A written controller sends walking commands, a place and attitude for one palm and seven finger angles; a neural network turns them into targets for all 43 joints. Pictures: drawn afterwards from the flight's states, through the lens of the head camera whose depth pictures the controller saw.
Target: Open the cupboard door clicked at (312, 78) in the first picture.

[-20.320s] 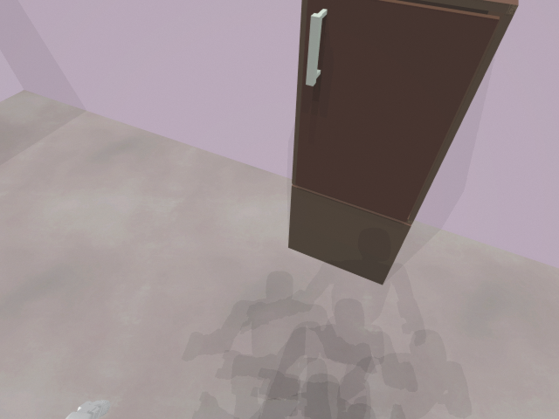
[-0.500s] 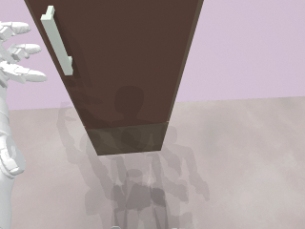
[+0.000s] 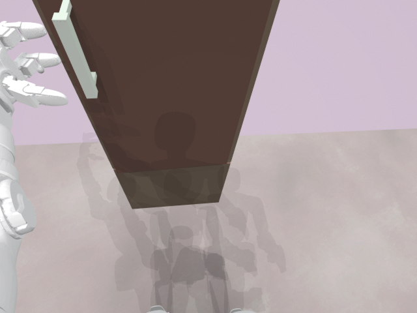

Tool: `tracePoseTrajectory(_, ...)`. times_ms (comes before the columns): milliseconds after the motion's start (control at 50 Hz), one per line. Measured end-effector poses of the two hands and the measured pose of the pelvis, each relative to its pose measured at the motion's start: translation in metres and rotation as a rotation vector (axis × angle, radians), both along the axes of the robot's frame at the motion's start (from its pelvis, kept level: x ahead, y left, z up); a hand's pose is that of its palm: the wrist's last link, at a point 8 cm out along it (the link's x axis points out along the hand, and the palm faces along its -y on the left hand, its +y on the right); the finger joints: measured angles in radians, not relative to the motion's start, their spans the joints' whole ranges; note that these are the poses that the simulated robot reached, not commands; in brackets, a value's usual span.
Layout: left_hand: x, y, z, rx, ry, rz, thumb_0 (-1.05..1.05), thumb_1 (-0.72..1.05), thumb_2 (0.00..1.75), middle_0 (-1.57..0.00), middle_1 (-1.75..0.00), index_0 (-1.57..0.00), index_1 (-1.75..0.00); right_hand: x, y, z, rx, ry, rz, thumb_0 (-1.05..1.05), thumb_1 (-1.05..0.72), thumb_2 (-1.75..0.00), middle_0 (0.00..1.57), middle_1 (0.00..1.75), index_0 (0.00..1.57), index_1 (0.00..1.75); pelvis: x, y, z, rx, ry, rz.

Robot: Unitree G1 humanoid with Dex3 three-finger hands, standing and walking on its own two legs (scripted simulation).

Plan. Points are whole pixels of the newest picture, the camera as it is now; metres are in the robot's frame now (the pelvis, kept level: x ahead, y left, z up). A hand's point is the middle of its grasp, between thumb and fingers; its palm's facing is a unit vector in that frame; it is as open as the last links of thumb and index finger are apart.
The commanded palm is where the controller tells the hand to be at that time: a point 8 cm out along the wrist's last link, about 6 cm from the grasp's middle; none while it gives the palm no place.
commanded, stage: slide the fingers in behind the handle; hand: left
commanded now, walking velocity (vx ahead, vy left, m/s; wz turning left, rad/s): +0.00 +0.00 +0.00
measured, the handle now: (80, 53) +0.55 +0.19 +0.16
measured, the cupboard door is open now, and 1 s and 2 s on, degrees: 2 1 1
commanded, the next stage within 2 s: close the thumb around the handle in 1.42 s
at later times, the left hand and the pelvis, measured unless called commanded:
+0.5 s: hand (52, 72) +0.50 +0.23 +0.16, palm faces +0.06 -1.00 +0.00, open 14.0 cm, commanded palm +0.48 +0.25 +0.16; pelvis +0.00 +0.00 +0.00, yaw +1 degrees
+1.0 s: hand (88, 69) +0.51 +0.17 +0.16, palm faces +0.04 -1.00 +0.01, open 14.0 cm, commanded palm +0.48 +0.22 +0.16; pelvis +0.00 -0.01 +0.00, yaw +0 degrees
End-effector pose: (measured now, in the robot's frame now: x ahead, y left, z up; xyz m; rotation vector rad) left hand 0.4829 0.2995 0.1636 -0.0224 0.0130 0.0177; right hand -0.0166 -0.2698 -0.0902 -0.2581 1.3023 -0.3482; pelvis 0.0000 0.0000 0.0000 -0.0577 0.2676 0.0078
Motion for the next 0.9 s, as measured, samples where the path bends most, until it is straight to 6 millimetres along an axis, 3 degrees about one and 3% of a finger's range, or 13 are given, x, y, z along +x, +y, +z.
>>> tracePoseTrajectory(240,0.003,-0.01,-0.003,-0.002,-0.007,0.016,-0.01,-0.49,0.3,-0.29,-1.21,-0.3,-1.2,0.002,0.006,-0.003,0.03,-0.005,-0.009,0.0,-0.9,-0.9,0.2,0.3,0.21,0.3,0.005,0.0,0.001,0.003,-0.004,-0.008)
tracePoseTrajectory(700,-0.011,-0.028,0.0,0.027,-0.008,0.048,-0.01,-0.5,0.3,-0.16,-1.18,-0.3,-1.2,0.031,0.0,-0.009,0.046,-0.062,0.078,0.0,-0.9,-0.9,0.2,0.3,0.21,0.29,0.001,-0.004,0.001,0.006,-0.03,0.031)
tracePoseTrajectory(900,0.0,-0.071,-0.001,-0.021,-0.01,-0.003,-0.01,-0.5,0.3,-0.25,-1.2,-0.3,-1.2,0.027,-0.001,-0.01,0.054,-0.1,0.062,0.0,-0.9,-0.9,0.2,0.3,0.21,0.3,-0.002,-0.007,0.0,0.013,-0.031,0.015)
